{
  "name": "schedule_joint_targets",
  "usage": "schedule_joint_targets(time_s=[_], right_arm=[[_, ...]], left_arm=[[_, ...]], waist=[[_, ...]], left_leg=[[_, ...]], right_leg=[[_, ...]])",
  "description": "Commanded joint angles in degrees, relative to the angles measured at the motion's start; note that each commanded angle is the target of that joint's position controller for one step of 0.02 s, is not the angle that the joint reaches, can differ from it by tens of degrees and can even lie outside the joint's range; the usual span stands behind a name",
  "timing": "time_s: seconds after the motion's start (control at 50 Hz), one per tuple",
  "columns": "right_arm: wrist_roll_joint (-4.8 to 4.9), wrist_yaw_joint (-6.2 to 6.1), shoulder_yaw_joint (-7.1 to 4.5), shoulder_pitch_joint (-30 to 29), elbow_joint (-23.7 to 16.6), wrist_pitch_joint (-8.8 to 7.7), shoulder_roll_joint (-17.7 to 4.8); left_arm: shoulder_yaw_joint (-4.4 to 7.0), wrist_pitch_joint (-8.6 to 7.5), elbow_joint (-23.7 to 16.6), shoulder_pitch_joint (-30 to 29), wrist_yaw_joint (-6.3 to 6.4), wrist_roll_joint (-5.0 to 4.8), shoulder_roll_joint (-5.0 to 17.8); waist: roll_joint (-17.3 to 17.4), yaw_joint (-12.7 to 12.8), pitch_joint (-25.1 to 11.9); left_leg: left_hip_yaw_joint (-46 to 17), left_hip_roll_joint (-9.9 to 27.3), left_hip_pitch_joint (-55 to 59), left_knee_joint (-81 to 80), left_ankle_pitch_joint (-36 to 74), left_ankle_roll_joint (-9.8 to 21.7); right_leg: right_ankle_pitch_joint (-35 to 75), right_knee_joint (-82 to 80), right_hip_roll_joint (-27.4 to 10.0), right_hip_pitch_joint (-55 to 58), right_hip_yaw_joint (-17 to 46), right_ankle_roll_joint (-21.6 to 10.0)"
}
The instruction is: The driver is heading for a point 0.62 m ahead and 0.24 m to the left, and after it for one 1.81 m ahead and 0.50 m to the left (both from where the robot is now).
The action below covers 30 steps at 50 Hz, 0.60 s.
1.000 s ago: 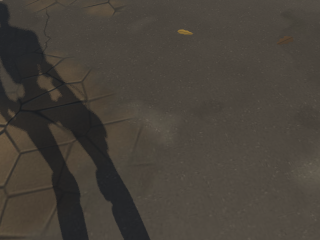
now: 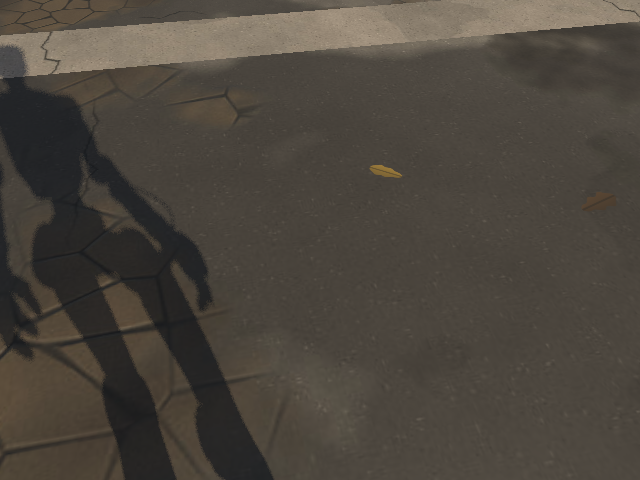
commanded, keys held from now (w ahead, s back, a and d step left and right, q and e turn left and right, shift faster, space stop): w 0.30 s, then w+q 0.70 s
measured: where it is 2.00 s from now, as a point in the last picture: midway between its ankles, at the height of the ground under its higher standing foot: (277, 426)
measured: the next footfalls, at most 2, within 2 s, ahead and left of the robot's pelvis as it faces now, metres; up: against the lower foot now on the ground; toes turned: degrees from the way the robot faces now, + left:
left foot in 0.06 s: +0.05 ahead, +0.10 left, +0.00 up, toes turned +3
right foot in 0.48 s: +0.38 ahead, -0.10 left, +0.00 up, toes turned +0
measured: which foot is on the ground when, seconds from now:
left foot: up 0.00-0.04, down 0.06-0.48, up 0.50-1.00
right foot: down 0.00-0.06, up 0.08-0.46, down 0.48-1.00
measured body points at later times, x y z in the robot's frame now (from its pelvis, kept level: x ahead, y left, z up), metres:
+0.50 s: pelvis +0.22 -0.01 -0.03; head +0.25 -0.02 +0.42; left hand +0.42 +0.21 -0.13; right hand +0.12 -0.24 -0.17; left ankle +0.02 +0.09 -0.74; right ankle +0.34 -0.09 -0.75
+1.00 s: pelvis +0.47 +0.03 -0.02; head +0.50 +0.05 +0.43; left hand +0.34 +0.24 -0.16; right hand +0.73 -0.11 -0.13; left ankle +0.57 +0.15 -0.73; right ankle +0.34 -0.10 -0.74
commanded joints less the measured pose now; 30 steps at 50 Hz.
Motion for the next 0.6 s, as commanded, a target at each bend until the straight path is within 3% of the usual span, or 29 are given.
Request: schedule_joint_targets(time_s=[0.02,0.04,0.06,0.08,0.1,0.12,0.14,0.18,0.24,0.32,0.38,0.42,0.46,0.48,0.5,0.52,0.54,0.56,0.58,0.6], right_arm=[[0.50,-0.38,-0.39,3.23,-1.36,-1.55,-0.84],[0.58,-0.83,-0.88,8.40,0.43,-1.88,-2.06],[0.03,-1.52,-1.67,15.12,1.82,-2.49,-5.51],[0.51,-1.68,-3.10,20.44,2.75,-2.37,-11.92],[0.05,-1.73,-2.89,19.33,3.36,-1.92,-10.60],[-0.09,-1.39,-1.97,13.66,1.43,-2.11,-7.46],[0.05,-1.21,-1.66,10.52,0.37,-2.53,-6.48],[0.48,-1.58,-1.06,9.31,-0.02,-3.47,-5.08],[0.59,-1.78,-0.46,13.47,1.95,-4.12,-4.14],[0.53,-1.79,-0.05,15.49,2.79,-4.25,-4.23],[0.57,-1.87,-0.40,15.64,3.03,-4.16,-5.92],[0.50,-1.88,-0.69,13.74,2.63,-4.04,-6.96],[0.69,-1.68,-1.07,11.26,2.11,-3.91,-8.03],[0.92,-1.45,-0.94,11.16,1.69,-3.86,-7.42],[0.96,-1.36,-0.22,12.88,-0.16,-3.77,-3.92],[2.98,-1.39,0.18,19.88,-0.38,-3.20,0.96],[1.42,-1.57,-1.00,15.06,-0.32,-2.28,-4.41],[0.97,-0.97,-1.34,10.20,-1.48,-2.17,-4.56],[0.88,-0.67,-1.26,8.59,-1.95,-2.05,-3.03],[0.13,-0.35,-1.50,8.18,-1.99,-1.48,-2.71]], left_arm=[[1.80,-0.86,-2.81,-3.11,-0.26,-0.17,7.73],[1.73,-1.07,-3.26,-3.38,-0.34,-0.03,6.89],[1.03,-1.60,-4.89,-5.66,-0.70,0.17,4.10],[0.12,-2.26,-7.75,-7.41,-1.46,-0.18,0.59],[1.22,-2.32,-9.53,-11.06,-1.97,1.61,5.72],[1.49,-2.46,-9.78,-12.77,-2.70,1.51,5.98],[1.21,-2.72,-9.10,-11.50,-3.27,1.03,4.59],[1.32,-2.69,-8.53,-10.80,-3.95,1.26,4.31],[1.11,-1.94,-10.03,-14.27,-4.02,1.28,3.43],[0.01,-1.66,-14.74,-24.96,-4.04,0.70,2.29],[0.02,-1.69,-16.79,-27.66,-3.88,0.17,3.70],[0.46,-2.09,-17.04,-25.55,-3.41,0.02,5.11],[1.63,-2.94,-14.02,-14.51,-2.47,0.18,7.25],[2.72,-3.64,-11.46,-5.41,-1.74,1.02,9.86],[3.96,-4.05,-11.01,3.83,-1.06,2.42,15.37],[4.48,-3.29,-11.34,2.22,-1.56,2.41,18.57],[3.57,-2.62,-13.04,-4.97,-1.75,0.95,13.37],[2.25,-2.93,-14.28,-10.95,-1.88,0.45,8.82],[1.75,-3.43,-14.18,-12.87,-1.99,0.55,7.09],[1.45,-3.85,-13.62,-12.45,-1.67,0.44,6.09]], waist=[[-5.56,-3.69,8.08],[-2.86,-5.26,6.88],[6.39,-7.91,5.59],[18.95,-8.66,5.04],[13.13,-7.31,9.17],[6.25,-4.45,11.19],[4.63,-2.70,10.81],[3.94,-1.24,9.08],[4.74,-1.52,7.86],[5.89,-3.42,9.44],[6.55,-3.37,9.56],[6.06,-1.55,8.45],[4.53,3.59,2.84],[2.54,6.81,-2.78],[-4.98,8.53,-11.61],[-16.08,4.07,-15.86],[-5.83,2.30,-7.95],[-2.13,1.04,-0.37],[-1.40,-0.24,2.63],[-2.50,-1.22,3.65]], left_leg=[[2.80,-1.78,7.90,-11.14,3.17,0.43],[0.57,-0.82,16.67,-13.52,2.89,0.65],[-12.86,9.03,24.20,-20.79,-5.73,1.96],[-34.12,20.94,29.33,-30.02,-19.73,6.83],[-38.35,24.43,23.09,-30.03,-21.20,10.63],[-33.52,21.52,18.89,-29.78,-18.49,9.88],[-28.18,18.76,16.83,-30.38,-12.56,8.49],[-19.90,15.11,17.01,-30.88,0.95,6.86],[-13.11,13.03,18.83,-28.79,18.61,7.08],[-9.05,11.62,15.51,-27.88,28.61,7.42],[-10.14,12.58,15.60,-26.21,33.63,7.45],[-10.61,13.45,16.59,-22.73,40.72,6.63],[-8.70,11.11,15.63,-9.74,51.06,4.68],[-7.14,7.99,9.14,2.35,44.22,3.63],[-4.54,3.72,-0.59,20.20,20.18,2.91],[-4.28,-3.74,-15.58,35.76,-10.37,1.89],[-7.34,1.41,-18.51,39.63,-4.66,2.74],[-7.23,3.54,-18.45,37.46,1.23,2.84],[-7.09,5.22,-16.50,35.25,4.12,2.66],[-7.04,6.30,-14.67,33.46,4.94,2.35]], right_leg=[[-16.80,-6.83,-9.63,-10.85,10.25,-8.95],[-16.11,-1.56,-7.86,-16.25,8.41,-8.09],[-13.48,12.33,-3.32,-23.66,2.42,-6.02],[-15.62,26.64,3.18,-36.45,-5.71,-4.17],[-14.94,35.69,-0.56,-39.22,-2.03,-5.19],[-9.48,38.60,-2.84,-38.92,0.11,-5.51],[-5.31,38.57,-3.78,-37.02,0.36,-5.10],[0.06,36.93,-4.54,-34.59,-0.89,-3.69],[3.64,34.20,-3.75,-35.40,-3.26,-1.90],[8.60,21.42,-2.26,-31.09,-5.61,-0.81],[9.75,15.47,-0.96,-25.84,-5.83,-1.73],[8.60,13.26,-0.05,-20.83,-5.38,-3.01],[7.62,8.49,2.64,-6.27,-6.20,-4.53],[7.06,7.45,-0.13,7.15,-3.60,-5.76],[-4.27,5.49,-16.01,19.66,13.55,-7.52],[-11.61,-5.62,-26.99,25.50,38.42,-13.34],[-20.60,-7.91,-23.96,16.41,35.37,-11.89],[-17.76,-9.13,-21.21,7.34,25.74,-10.15],[-9.26,-10.44,-18.73,1.80,18.18,-8.90],[-3.55,-10.83,-16.71,-1.33,12.48,-7.83]])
